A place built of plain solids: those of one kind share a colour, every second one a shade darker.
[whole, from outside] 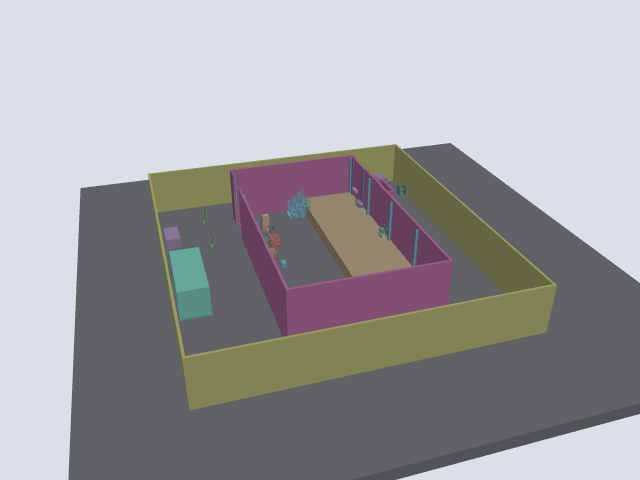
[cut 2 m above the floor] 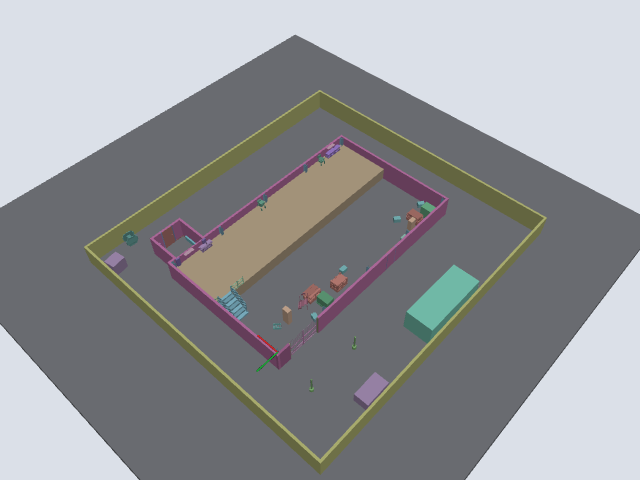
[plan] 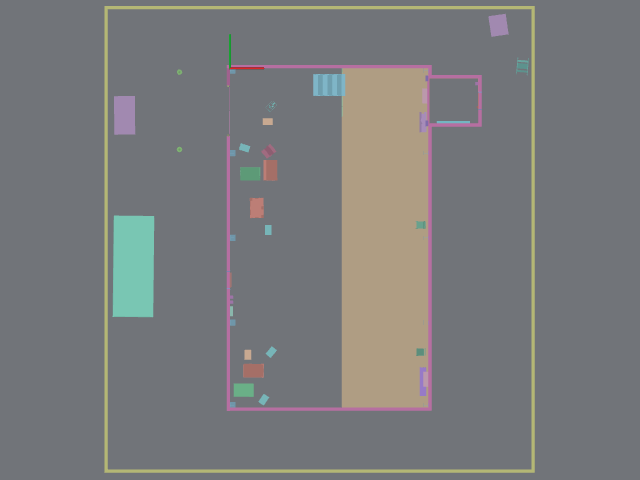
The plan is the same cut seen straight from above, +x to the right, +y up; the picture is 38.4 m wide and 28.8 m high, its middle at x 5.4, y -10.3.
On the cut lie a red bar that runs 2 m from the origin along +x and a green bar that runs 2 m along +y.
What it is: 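A split-level store; one tall room, parted into a floor behind the doors and a second floor beyond one front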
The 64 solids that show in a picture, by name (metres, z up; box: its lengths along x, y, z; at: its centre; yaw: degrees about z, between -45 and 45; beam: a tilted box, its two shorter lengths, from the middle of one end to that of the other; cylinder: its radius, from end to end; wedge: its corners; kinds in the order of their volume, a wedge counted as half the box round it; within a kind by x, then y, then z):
{
 "raised_floor_bank_1": {"box": [5.2, 20.35, 1.21], "at": [9.3, -10.18, 0.56]},
 "yard_bound_1": {"box": [0.2, 28.02, 4.21], "at": [-7.43, -10.26, 2.05]},
 "yard_bound_2": {"box": [25.82, 0.2, 4.21], "at": [5.38, -24.17, 2.05]},
 "yard_bound_3": {"box": [25.82, 0.2, 4.21], "at": [5.38, 3.65, 2.05]},
 "yard_bound_4": {"box": [0.2, 28.02, 4.21], "at": [18.19, -10.26, 2.05]},
 "beyond_container_1": {"box": [2.44, 0.08, 0.2], "at": [-5.82, -14.89, 0.04], "yaw": -0.6},
 "beyond_container_2": {"box": [2.32, 5.99, 2.59], "at": [-5.79, -11.87, 1.24], "yaw": -0.6},
 "beyond_container_3": {"box": [2.4, 6.06, 2.65], "at": [-5.79, -11.87, 1.27], "yaw": -0.6},
 "wall_1": {"box": [0.2, 16.51, 5.15], "at": [-0.1, -12.3, 2.52]},
 "wall_2": {"box": [0.2, 1.26, 5.15], "at": [-0.1, -0.42, 2.52]},
 "wall_3": {"box": [12.3, 0.2, 5.15], "at": [5.95, -20.45, 2.52]},
 "wall_4": {"box": [12.3, 0.2, 5.15], "at": [5.95, 0.1, 2.52]},
 "wall_5": {"box": [0.06, 2.82, 5.15], "at": [11.87, -1.95, 2.52]},
 "wall_6": {"box": [0.06, 2.7, 2.45], "at": [11.93, -1.95, 1.18]},
 "wall_7": {"box": [0.2, 17.25, 5.15], "at": [12.0, -11.93, 2.52]},
 "wall_8": {"box": [0.2, 0.8, 5.15], "at": [12.0, -0.2, 2.52]},
 "wall_9": {"box": [3.2, 0.2, 2.45], "at": [13.5, -3.4, 1.18]},
 "wall_10": {"box": [3.2, 0.2, 2.45], "at": [13.5, -0.5, 1.18]},
 "wall_11": {"box": [0.2, 3.1, 2.45], "at": [15.0, -1.95, 1.18]},
 "beyond_pallets_1": {"box": [1.26, 2.31, 0.94], "at": [-6.32, -2.82, 0.46], "yaw": 0.5},
 "beyond_pallets_2": {"box": [1.05, 1.25, 1.21], "at": [16.11, 2.58, 0.59], "yaw": 8.4},
 "pallet_load_1": {"box": [1.2, 0.79, 1.18], "at": [0.82, -19.31, 0.54]},
 "pallet_load_2": {"box": [1.12, 0.76, 0.76], "at": [1.22, -6.33, 0.52]},
 "door_landing_1": {"box": [0.31, 1.32, 0.22], "at": [5.15, -1.0, 0.06]},
 "door_landing_2": {"box": [0.31, 1.32, 0.38], "at": [5.43, -1.0, 0.14]},
 "door_landing_3": {"box": [0.31, 1.32, 0.55], "at": [5.71, -1.0, 0.22]},
 "door_landing_4": {"box": [0.31, 1.32, 0.71], "at": [6.0, -1.0, 0.31]},
 "door_landing_5": {"box": [0.31, 1.32, 0.88], "at": [6.28, -1.0, 0.39]},
 "door_landing_6": {"box": [0.31, 1.32, 1.04], "at": [6.57, -1.0, 0.47]},
 "door_landing_7": {"box": [0.21, 1.32, 0.17], "at": [6.8, -1.0, 1.08]},
 "pallet_stack_1": {"box": [1.13, 0.73, 0.86], "at": [1.42, -18.14, 0.38]},
 "pallet_stack_2": {"box": [0.72, 1.11, 0.86], "at": [1.61, -8.38, 0.38]},
 "pallet_stack_3": {"box": [0.15, 1.2, 0.036], "at": [2.1, -6.1, 0.85]},
 "pallet_stack_4": {"box": [0.82, 1.21, 0.05], "at": [2.43, -6.1, 0.7]},
 "pallet_stack_5": {"box": [0.3, 1.2, 0.02], "at": [2.43, -6.1, 0.86]},
 "pallet_stack_6": {"box": [0.3, 0.7, 0.037], "at": [2.68, -5.85, 0.85]},
 "tote_stack_1": {"box": [0.4, 0.6, 1.15], "at": [1.07, -17.18, 0.53]},
 "tote_stack_2": {"box": [0.6, 0.4, 1.67], "at": [2.27, -3.2, 0.79]},
 "pier_1": {"box": [0.17, 0.34, 5.15], "at": [11.81, -3.3, 2.52]},
 "pier_2": {"box": [0.17, 0.34, 5.15], "at": [11.81, -0.6, 2.52]},
 "carton_1": {"box": [0.6, 0.4, 0.45], "at": [0.88, -4.78, 0.17], "yaw": -17.6},
 "carton_2": {"box": [0.4, 0.6, 0.45], "at": [2.02, -19.88, 0.17], "yaw": -34.4},
 "carton_3": {"box": [0.4, 0.6, 0.45], "at": [2.3, -9.7, 0.17]},
 "carton_4": {"box": [0.4, 0.6, 0.45], "at": [2.48, -17.02, 0.17], "yaw": -39.2},
 "signing_shelf_1": {"box": [0.3, 0.9, 0.26], "at": [11.69, -1.66, 2.11]},
 "signing_shelf_2": {"box": [0.3, 0.9, 0.26], "at": [11.75, -18.66, 2.11]},
 "radiator_1": {"box": [2.0, 0.14, 0.5], "at": [13.4, -3.23, 0.2]},
 "steel_column_1": {"box": [0.23, 0.012, 4.95], "at": [0.14, -0.14, 2.42]},
 "steel_column_2": {"box": [0.014, 0.26, 4.95], "at": [11.64, -15.26, 2.42]},
 "steel_column_3": {"box": [0.014, 0.26, 4.95], "at": [11.64, -10.18, 2.42]},
 "steel_column_4": {"box": [0.014, 0.26, 4.95], "at": [11.64, -5.09, 2.42]},
 "steel_column_5": {"box": [0.23, 0.012, 4.95], "at": [11.76, -15.26, 2.42]},
 "steel_column_6": {"box": [0.23, 0.012, 4.95], "at": [11.76, -10.18, 2.42]},
 "steel_column_7": {"box": [0.23, 0.012, 4.95], "at": [11.76, -5.09, 2.42]},
 "steel_column_8": {"box": [0.23, 0.012, 4.95], "at": [11.76, -0.14, 2.42]},
 "door_leaf_1": {"box": [0.044, 1.0, 2.15], "at": [14.9, -1.95, 1.02]},
 "beyond_cable_drum_1": {"box": [0.042, 0.98, 0.58], "at": [17.23, 0.16, 0.53], "yaw": -4.9},
 "beyond_cable_drum_2": {"box": [0.64, 0.33, 0.25], "at": [17.55, 0.14, 0.54], "yaw": -4.9},
 "bench_things_1": {"box": [0.4, 1.71, 0.07], "at": [11.58, -18.8, 1.58]},
 "low_rail_1": {"box": [0.014, 2.7, 0.15], "at": [11.97, -1.95, 0.03]},
 "low_rail_2": {"box": [2.94, 0.014, 0.15], "at": [13.43, -0.61, 0.03]},
 "bench_short_1": {"box": [0.13, 1.21, 0.029], "at": [11.43, -3.23, 1.6]},
 "bench_short_2": {"box": [0.13, 1.21, 0.029], "at": [11.72, -3.23, 1.6]},
 "chair_stack_1": {"box": [0.43, 0.41, 0.04], "at": [11.41, -17.02, 1.77], "yaw": -0.6}
}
